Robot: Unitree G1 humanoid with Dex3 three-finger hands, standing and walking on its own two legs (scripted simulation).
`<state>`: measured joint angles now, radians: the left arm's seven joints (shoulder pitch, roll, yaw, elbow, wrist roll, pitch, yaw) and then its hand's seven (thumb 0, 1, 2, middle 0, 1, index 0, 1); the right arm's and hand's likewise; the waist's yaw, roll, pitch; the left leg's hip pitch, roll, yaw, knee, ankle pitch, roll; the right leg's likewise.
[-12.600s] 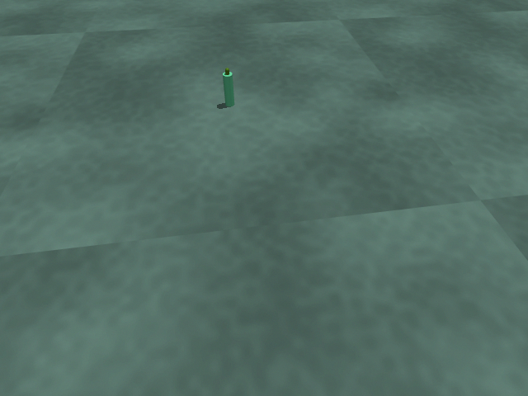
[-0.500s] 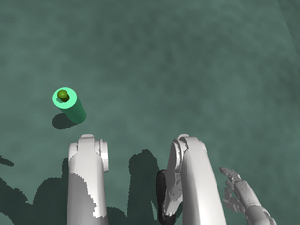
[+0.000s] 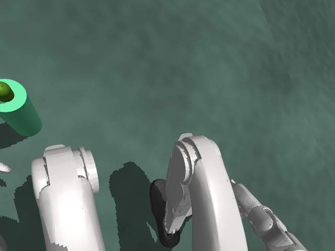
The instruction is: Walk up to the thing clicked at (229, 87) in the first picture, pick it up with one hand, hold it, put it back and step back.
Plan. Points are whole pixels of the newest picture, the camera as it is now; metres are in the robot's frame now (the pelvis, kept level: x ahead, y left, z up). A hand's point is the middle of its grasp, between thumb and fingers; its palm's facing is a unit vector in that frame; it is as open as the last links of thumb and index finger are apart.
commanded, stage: close in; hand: left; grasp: from the side
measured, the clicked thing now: (17, 110) +0.42 +0.27 -0.16
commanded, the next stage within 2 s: rest palm in 0.68 s
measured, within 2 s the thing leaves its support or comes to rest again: leaves its support in 1.88 s
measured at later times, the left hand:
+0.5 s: hand (9, 124) +0.39 +0.28 -0.14, palm faces +0.23 -0.97 +0.01, open 17.7 cm
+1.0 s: hand (17, 120) +0.40 +0.27 -0.15, palm faces +0.26 -0.97 +0.00, open 16.3 cm
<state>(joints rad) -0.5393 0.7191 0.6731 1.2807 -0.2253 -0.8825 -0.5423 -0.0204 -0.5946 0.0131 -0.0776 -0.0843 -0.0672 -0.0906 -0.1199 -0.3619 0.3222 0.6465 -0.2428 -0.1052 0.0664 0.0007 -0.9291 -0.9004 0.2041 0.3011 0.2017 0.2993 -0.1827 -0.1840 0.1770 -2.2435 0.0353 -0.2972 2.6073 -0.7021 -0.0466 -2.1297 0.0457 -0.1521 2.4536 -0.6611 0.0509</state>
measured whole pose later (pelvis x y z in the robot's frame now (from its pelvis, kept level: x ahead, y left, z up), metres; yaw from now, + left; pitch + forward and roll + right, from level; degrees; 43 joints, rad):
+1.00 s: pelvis -0.01 +0.01 -0.01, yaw -2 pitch +14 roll -14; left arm -0.54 0.67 0.46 1.27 -0.13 -1.06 -0.10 -0.02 -0.40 0.18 -0.17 -0.14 -0.16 -0.15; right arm -0.16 -0.36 0.40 0.60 -0.32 0.00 0.16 0.00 -0.91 -0.90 0.20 0.30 0.20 0.30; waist -0.21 -0.22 0.24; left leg -2.24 0.02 -0.35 2.65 -0.69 -0.04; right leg -2.09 0.06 -0.19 2.45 -0.64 0.07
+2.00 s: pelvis +0.00 +0.00 +0.01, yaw -2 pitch +18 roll -14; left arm -0.49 0.63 0.44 1.01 -0.10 -0.90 -0.07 0.00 -0.17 1.02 -0.75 -1.06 -0.74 -1.07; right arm -0.10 -0.34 0.35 0.60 -0.28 0.03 0.15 0.00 -0.91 -0.90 0.20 0.30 0.20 0.30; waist -0.19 -0.20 0.20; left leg -2.24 0.02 -0.34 2.60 -0.70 -0.05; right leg -2.09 0.05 -0.19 2.41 -0.66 0.06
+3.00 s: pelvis +0.01 -0.01 +0.08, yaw +7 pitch +32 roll -5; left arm -0.50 0.40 0.41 0.76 -0.15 -0.56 -0.24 0.00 -0.22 1.08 -0.78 -1.04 -0.78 -1.05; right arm 0.05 -0.29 0.03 0.67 -0.07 0.02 0.05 0.00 -0.90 -0.89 0.20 0.30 0.20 0.30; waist -0.10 -0.01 -0.10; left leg -2.17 0.05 -0.14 2.30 -0.69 -0.05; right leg -2.11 0.00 -0.06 2.26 -0.70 0.01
